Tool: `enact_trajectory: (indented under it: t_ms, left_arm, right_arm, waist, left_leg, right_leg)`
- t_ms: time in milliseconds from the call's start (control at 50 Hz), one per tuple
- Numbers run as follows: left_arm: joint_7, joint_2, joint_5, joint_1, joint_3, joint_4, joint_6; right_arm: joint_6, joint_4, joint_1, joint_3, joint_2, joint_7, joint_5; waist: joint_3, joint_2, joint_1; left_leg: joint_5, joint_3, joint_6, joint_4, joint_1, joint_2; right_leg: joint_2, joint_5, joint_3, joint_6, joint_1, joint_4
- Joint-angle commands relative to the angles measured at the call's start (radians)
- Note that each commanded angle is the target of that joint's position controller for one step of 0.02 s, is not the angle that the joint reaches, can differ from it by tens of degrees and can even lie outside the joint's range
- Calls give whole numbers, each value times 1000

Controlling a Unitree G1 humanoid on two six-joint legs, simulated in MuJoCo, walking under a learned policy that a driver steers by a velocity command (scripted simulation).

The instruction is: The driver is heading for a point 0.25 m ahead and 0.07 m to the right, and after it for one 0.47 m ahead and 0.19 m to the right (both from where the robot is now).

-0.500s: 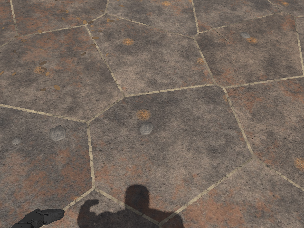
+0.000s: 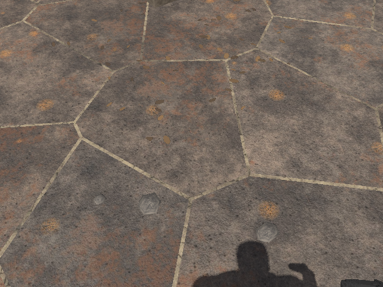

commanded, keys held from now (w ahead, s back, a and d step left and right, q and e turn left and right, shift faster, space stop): w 0.04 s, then e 0.96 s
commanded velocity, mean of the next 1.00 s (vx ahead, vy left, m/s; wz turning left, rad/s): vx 0.14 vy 0.00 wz -0.40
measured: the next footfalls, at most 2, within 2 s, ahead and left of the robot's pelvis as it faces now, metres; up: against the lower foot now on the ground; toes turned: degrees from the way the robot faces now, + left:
left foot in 0.12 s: +0.24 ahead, +0.15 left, +0.00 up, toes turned +1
right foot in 0.60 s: +0.25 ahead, -0.11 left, +0.00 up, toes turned -19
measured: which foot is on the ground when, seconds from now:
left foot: up 0.00-0.10, down 0.12-0.60, up 0.62-1.00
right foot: down 0.00-0.14, up 0.16-0.58, down 0.60-1.00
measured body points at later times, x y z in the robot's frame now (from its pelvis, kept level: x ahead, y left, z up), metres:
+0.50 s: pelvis +0.18 +0.04 +0.00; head +0.21 +0.03 +0.45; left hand +0.37 +0.28 -0.11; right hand +0.25 -0.26 -0.11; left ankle +0.20 +0.15 -0.74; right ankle +0.23 -0.10 -0.71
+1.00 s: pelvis +0.22 +0.01 -0.01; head +0.26 -0.01 +0.44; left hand +0.50 +0.20 -0.09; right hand +0.24 -0.31 -0.11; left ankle +0.31 +0.13 -0.73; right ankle +0.21 -0.10 -0.74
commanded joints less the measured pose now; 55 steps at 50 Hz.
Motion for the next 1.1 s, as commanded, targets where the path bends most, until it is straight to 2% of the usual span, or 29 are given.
enact_trajectory:
  t_ms: [20, 60, 100, 120, 140, 160, 180, 200, 220, 260, 300, 340, 420, 520, 580, 600, 620, 640, 660, 680, 700, 760, 840, 960, 1020, 1040, 1060, 1080, 1100]
  left_arm:
    - [4, 186, -12, -19, 37, -50, -2]
    - [6, 194, -16, -9, 37, -35, 12]
    - [13, 194, -17, -26, 32, -32, 25]
    - [15, 160, -4, -28, 18, -45, 20]
    - [12, 72, 40, -1, -14, -80, 8]
    - [13, 56, 10, 117, -22, -54, 1]
    - [15, 162, -18, 67, 9, -43, 8]
    - [18, 157, -27, -7, 12, -67, 18]
    - [25, 134, -16, -27, 12, -62, 34]
    - [38, 114, -5, -9, 19, -59, 77]
    - [47, 93, -2, -4, 23, -79, 102]
    - [47, 84, 5, -51, 24, -113, 112]
    - [22, 73, 8, -147, 20, -167, 117]
    - [-6, 102, 7, -221, 35, -236, 134]
    - [-9, 121, 10, -174, 51, -240, 135]
    - [8, 206, 11, -118, 80, -235, 132]
    - [28, 327, 21, -90, 104, -249, 130]
    - [17, 277, 40, -62, 85, -259, 109]
    - [10, 251, 37, -84, 76, -261, 90]
    - [15, 227, 20, -132, 72, -263, 79]
    - [22, 197, 3, -176, 63, -271, 80]
    - [41, 190, 12, -229, 57, -295, 95]
    - [53, 211, 6, -217, 66, -302, 103]
    - [43, 210, 7, -234, 67, -318, 119]
    - [46, 197, -7, -267, 61, -332, 131]
    - [49, 168, -6, -246, 52, -336, 131]
    - [47, 109, 2, -203, 37, -342, 129]
    - [45, 172, 2, -207, 57, -366, 117]
    - [43, 238, 7, -179, 79, -340, 113]
  right_arm:
    - [-20, -93, -105, -6, -50, 13, 7]
    - [-24, -105, -119, -12, -68, 18, 4]
    - [-32, -59, 43, -42, -118, 13, -17]
    - [-34, -31, 165, -62, -174, 4, -35]
    - [-23, -25, 285, -76, -259, -13, -62]
    - [-9, -24, 284, -67, -243, -9, -54]
    - [0, -27, 249, -52, -179, -4, -40]
    - [-2, -26, 187, -39, -140, -4, -28]
    - [-6, -17, 129, -30, -113, -1, -25]
    - [-14, -9, 36, -30, -98, -2, -36]
    - [-23, -3, -15, -36, -107, -11, -48]
    - [-22, 12, -22, -42, -118, -26, -45]
    - [1, 39, -18, -51, -142, -50, -36]
    - [33, 69, 9, -69, -186, -44, -6]
    - [45, 96, 35, -71, -175, -42, 16]
    - [43, 111, 92, -64, -144, -39, -6]
    - [37, 59, 66, -43, -92, -33, -55]
    - [35, 44, -4, -45, -109, -33, -46]
    - [39, 39, -46, -53, -136, -33, -16]
    - [42, 46, -41, -53, -127, -41, -7]
    - [46, 55, -38, -57, -136, -51, -17]
    - [52, 60, -9, -60, -130, -56, -20]
    - [51, 59, -24, -47, -97, -53, -16]
    - [39, 51, -26, -51, -116, -32, -7]
    - [22, 69, 49, -59, -120, -19, -7]
    - [22, 75, 83, -72, -165, -21, -18]
    - [31, 63, 68, -86, -243, -31, -35]
    - [31, 58, 59, -86, -249, -27, -68]
    - [27, 29, 8, -69, -191, -32, -60]
  waist:
    - [22, -119, -17]
    - [34, -131, -33]
    - [-65, -123, -134]
    - [-169, -102, -188]
    - [-328, 107, -206]
    - [-484, 269, -175]
    - [-393, 135, -192]
    - [-264, 112, -169]
    - [-192, 57, -136]
    - [-125, 81, -75]
    - [-107, 90, -45]
    - [-91, 81, -50]
    - [-87, 63, -81]
    - [-71, 65, -106]
    - [-83, 34, -77]
    - [-125, -106, -75]
    - [-139, -393, -93]
    - [-244, -284, -29]
    - [-222, -192, -28]
    - [-186, -149, -58]
    - [-159, -116, -75]
    - [-161, -146, -117]
    - [-163, -154, -101]
    - [-128, -205, -84]
    - [-127, -203, -133]
    - [-141, -146, -130]
    - [-134, 101, -81]
    - [-98, 258, -83]
    - [-83, 159, -76]
  left_leg:
    - [42, 42, 9, -93, 58, -30]
    - [-6, 43, 33, -149, 97, -49]
    - [72, 76, 72, -250, 359, -104]
    - [274, 21, 105, -225, 596, -30]
    - [650, -245, 199, -134, 930, 242]
    - [674, -490, 327, -202, 1014, 391]
    - [618, -385, 297, -227, 895, 332]
    - [587, -257, 260, -241, 796, 281]
    - [536, -180, 233, -281, 674, 236]
    - [462, -72, 217, -372, 456, 195]
    - [436, -9, 237, -421, 380, 201]
    - [366, 37, 238, -447, 381, 209]
    - [235, 116, 223, -459, 412, 205]
    - [196, 118, 195, -372, 513, 255]
    - [165, 171, 101, -202, 507, 206]
    - [58, 240, 22, -11, 416, 123]
    - [-503, 277, -85, 313, 69, -42]
    - [-660, 66, -91, 498, -23, -96]
    - [-599, 8, -74, 556, -53, -77]
    - [-514, -10, -60, 532, -71, -59]
    - [-451, -20, -59, 487, -73, -47]
    - [-343, -19, -70, 399, 35, -74]
    - [-289, -30, -89, 194, 106, -100]
    - [-285, -39, -74, -8, 225, -131]
    - [-133, -17, -38, -274, 375, -132]
    - [-63, -84, 0, -329, 486, -31]
    - [67, -296, 100, -373, 572, 186]
    - [179, -486, 264, -405, 493, 326]
    - [182, -422, 280, -396, 472, 311]
  right_leg:
    - [-261, 264, 142, -162, -18, -79]
    - [-279, 365, 154, -143, 19, -26]
    - [-219, 654, 115, -90, 8, 186]
    - [-161, 562, 85, -42, -104, 365]
    - [-54, 43, 36, 30, -393, 714]
    - [14, -444, 144, 57, -531, 940]
    - [-36, -417, 197, 63, -570, 1016]
    - [-69, -379, 160, 61, -630, 1007]
    - [-103, -318, 146, 69, -611, 958]
    - [-120, -214, 124, 87, -478, 909]
    - [-112, -146, 111, 102, -447, 887]
    - [-125, -70, 112, 101, -469, 807]
    - [-130, 48, 82, 81, -426, 621]
    - [-105, -49, 33, 37, -410, 472]
    - [-50, 111, 0, -24, -253, 238]
    - [-109, 448, 121, -75, -94, 172]
    - [-352, 858, 475, -256, 113, 187]
    - [-422, 800, 587, -380, 123, 156]
    - [-374, 744, 501, -351, 105, 142]
    - [-322, 644, 435, -293, 70, 146]
    - [-295, 568, 407, -254, 31, 137]
    - [-245, 521, 371, -233, -72, 112]
    - [-217, 408, 386, -221, -95, 117]
    - [-192, 230, 505, -203, -157, 124]
    - [-141, 216, 527, -149, -188, 189]
    - [-94, 92, 489, -98, -267, 259]
    - [35, -202, 316, -33, -432, 480]
    - [91, -420, 207, 15, -549, 696]
    - [36, -365, 236, 41, -548, 854]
